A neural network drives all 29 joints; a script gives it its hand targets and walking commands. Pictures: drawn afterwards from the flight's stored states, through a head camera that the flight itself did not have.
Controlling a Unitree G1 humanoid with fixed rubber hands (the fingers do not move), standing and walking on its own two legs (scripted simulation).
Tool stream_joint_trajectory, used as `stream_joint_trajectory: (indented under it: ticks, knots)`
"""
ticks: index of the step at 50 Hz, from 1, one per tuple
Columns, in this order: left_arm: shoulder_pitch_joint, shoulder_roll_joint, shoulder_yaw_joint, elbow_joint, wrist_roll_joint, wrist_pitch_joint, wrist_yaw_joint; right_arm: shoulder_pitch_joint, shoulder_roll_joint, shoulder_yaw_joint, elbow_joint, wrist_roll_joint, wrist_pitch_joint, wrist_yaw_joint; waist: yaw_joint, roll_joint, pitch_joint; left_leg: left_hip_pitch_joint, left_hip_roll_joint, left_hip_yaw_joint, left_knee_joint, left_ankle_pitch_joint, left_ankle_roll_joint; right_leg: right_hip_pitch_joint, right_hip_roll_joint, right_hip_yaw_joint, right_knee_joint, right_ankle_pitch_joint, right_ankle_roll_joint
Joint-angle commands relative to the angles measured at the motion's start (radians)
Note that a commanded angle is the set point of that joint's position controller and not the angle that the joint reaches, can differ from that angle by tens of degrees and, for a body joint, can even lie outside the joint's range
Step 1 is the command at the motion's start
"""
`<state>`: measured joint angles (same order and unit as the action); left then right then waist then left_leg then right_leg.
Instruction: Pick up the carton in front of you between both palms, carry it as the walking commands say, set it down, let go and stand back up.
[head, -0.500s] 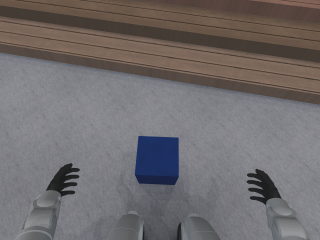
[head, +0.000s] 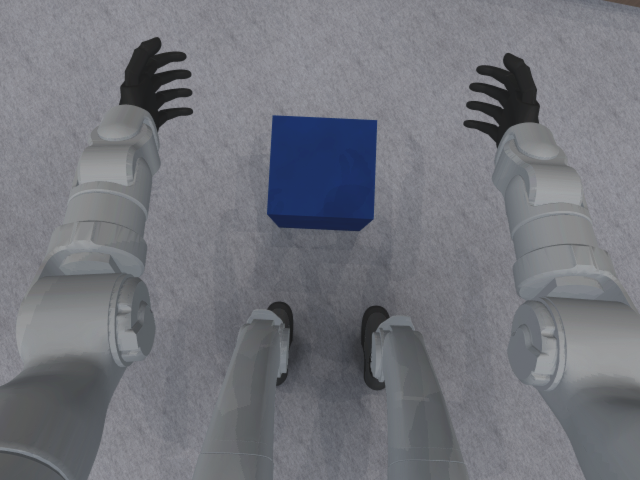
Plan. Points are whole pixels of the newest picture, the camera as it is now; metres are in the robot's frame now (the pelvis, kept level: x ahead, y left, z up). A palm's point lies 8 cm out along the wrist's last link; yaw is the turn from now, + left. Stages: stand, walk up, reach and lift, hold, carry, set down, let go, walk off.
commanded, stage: reach and lift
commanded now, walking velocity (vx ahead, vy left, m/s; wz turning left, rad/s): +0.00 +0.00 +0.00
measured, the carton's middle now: (321, 180) +0.53 +0.02 -0.53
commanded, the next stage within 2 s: none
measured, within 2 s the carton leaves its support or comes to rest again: leaves its support in 1.90 s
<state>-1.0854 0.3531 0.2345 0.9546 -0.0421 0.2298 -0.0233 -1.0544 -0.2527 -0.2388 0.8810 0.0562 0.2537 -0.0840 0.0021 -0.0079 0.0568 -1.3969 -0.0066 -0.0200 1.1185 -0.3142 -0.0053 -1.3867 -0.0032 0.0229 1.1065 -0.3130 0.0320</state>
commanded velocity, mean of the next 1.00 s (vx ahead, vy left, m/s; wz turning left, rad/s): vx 0.00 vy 0.00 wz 0.00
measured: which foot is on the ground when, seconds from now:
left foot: down 0.00-1.00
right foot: down 0.00-1.00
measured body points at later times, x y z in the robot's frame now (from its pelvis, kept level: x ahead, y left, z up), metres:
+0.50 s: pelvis +0.03 +0.00 -0.10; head +0.37 +0.01 +0.19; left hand +0.54 +0.21 -0.26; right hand +0.54 -0.18 -0.26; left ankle +0.09 +0.12 -0.62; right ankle +0.09 -0.14 -0.62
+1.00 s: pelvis -0.03 -0.01 -0.27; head +0.35 +0.01 -0.03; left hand +0.53 +0.20 -0.46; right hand +0.54 -0.17 -0.46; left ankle +0.09 +0.12 -0.62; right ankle +0.09 -0.14 -0.62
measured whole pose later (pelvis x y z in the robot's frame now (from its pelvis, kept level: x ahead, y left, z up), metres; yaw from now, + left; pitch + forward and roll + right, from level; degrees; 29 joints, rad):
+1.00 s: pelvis -0.03 -0.01 -0.27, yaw -1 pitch +40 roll -1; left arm -1.50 0.43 0.12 1.18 -0.17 0.07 0.06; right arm -1.47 -0.32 -0.16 1.11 0.17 0.08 -0.13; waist 0.01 -0.02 0.33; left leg -2.28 -0.04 -0.06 2.12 -0.54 -0.05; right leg -2.26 0.07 0.04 2.10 -0.54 0.07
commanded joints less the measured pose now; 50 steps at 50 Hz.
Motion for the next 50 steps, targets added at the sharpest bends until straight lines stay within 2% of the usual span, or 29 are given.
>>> stream_joint_trajectory:
  ticks: [1, 4, 6, 10, 14, 18, 22, 27, 32, 38, 41, 46, 50]
  knots:
    - [-0.372, 0.135, 0.04, -0.051, 0.018, -0.028, 0.004, -0.364, -0.118, -0.052, -0.057, -0.02, -0.03, -0.002, 0.007, 0.031, -0.912, 0.415, -0.043, 0.047, -0.12, 0.002, -0.036, 0.345, 0.068, -0.075, -0.087, -0.038, 0.015]
    - [-0.424, 0.125, 0.071, -0.036, 0.053, -0.045, 0.006, -0.412, -0.11, -0.088, -0.041, -0.056, -0.05, -0.001, 0.007, 0.032, -1.012, 0.427, -0.053, 0.052, -0.104, 0.059, -0.038, 0.348, 0.077, -0.081, -0.077, 0.011, 0.016]
    - [-0.422, 0.116, 0.094, -0.045, 0.08, -0.059, 0.006, -0.404, -0.099, -0.108, -0.045, -0.083, -0.066, 0.002, 0.007, 0.035, -1.085, 0.459, -0.06, 0.054, -0.093, 0.148, -0.038, 0.356, 0.081, -0.086, -0.07, 0.084, 0.017]
    - [-0.375, 0.056, 0.135, -0.06, 0.125, -0.103, 0.003, -0.345, -0.049, -0.152, -0.052, -0.128, -0.116, 0.014, 0.004, 0.047, -1.093, 0.443, -0.062, 0.044, -0.047, 0.321, -0.038, 0.266, 0.084, -0.082, -0.034, 0.223, 0.016]
    - [-0.294, -0.008, 0.167, -0.069, 0.158, -0.148, 0.006, -0.264, -0.008, -0.181, -0.052, -0.159, -0.169, 0.021, 0.004, 0.054, -1.06, 0.342, -0.055, 0.024, 0.045, 0.46, -0.038, 0.109, 0.086, -0.073, 0.05, 0.335, 0.017]
    - [-0.218, -0.027, 0.171, -0.06, 0.157, -0.179, 0.02, -0.205, 0.011, -0.169, -0.041, -0.155, -0.203, 0.014, 0.015, 0.036, -1.043, 0.18, -0.051, 0.01, 0.17, 0.499, -0.039, -0.036, 0.085, -0.06, 0.179, 0.368, 0.029]
    - [-0.218, 0.01, 0.131, -0.083, 0.1, -0.2, 0.041, -0.22, -0.01, -0.111, -0.067, -0.097, -0.22, -0.004, 0.027, 0.013, -1.104, 0.056, -0.055, 0.019, 0.308, 0.479, -0.045, -0.092, 0.085, -0.056, 0.326, 0.377, 0.041]
    - [-0.281, 0.09, 0.035, -0.135, -0.014, -0.197, 0.06, -0.279, -0.065, -0.004, -0.114, 0.003, -0.21, -0.037, 0.025, 0.003, -1.261, -0.003, -0.052, 0.043, 0.482, 0.437, -0.051, -0.063, 0.083, -0.064, 0.506, 0.379, 0.042]
    - [-0.388, 0.157, -0.027, -0.15, -0.093, -0.171, 0.069, -0.38, -0.113, 0.049, -0.146, 0.075, -0.174, -0.061, 0.028, 0.012, -1.321, -0.073, -0.046, 0.075, 0.602, 0.294, -0.05, -0.051, 0.081, -0.08, 0.629, 0.271, 0.037]
    - [-0.522, 0.186, -0.06, -0.031, -0.124, -0.139, 0.079, -0.518, -0.139, 0.059, -0.043, 0.102, -0.14, -0.07, 0.028, 0.014, -1.139, -0.215, -0.021, 0.085, 0.689, 0.031, -0.048, -0.172, 0.061, -0.087, 0.715, 0.017, 0.031]
    - [-0.571, 0.188, -0.073, 0.054, -0.124, -0.146, 0.08, -0.568, -0.147, 0.059, 0.04, 0.099, -0.147, -0.062, 0.027, 0.01, -1.021, -0.276, -0.007, 0.078, 0.73, -0.043, -0.046, -0.228, 0.052, -0.083, 0.754, -0.051, 0.028]
    - [-0.636, 0.199, -0.088, 0.138, -0.117, -0.172, 0.081, -0.629, -0.168, 0.061, 0.14, 0.099, -0.177, -0.049, 0.027, 0.016, -0.904, -0.309, 0.004, 0.054, 0.803, -0.046, -0.043, -0.293, 0.044, -0.077, 0.829, -0.057, 0.029]
    - [-0.698, 0.226, -0.115, 0.131, -0.141, -0.198, 0.09, -0.687, -0.204, 0.086, 0.146, 0.131, -0.208, -0.049, 0.031, 0.026, -0.946, -0.266, 0.006, 0.042, 0.861, 0.028, -0.04, -0.283, 0.04, -0.076, 0.894, 0.008, 0.03]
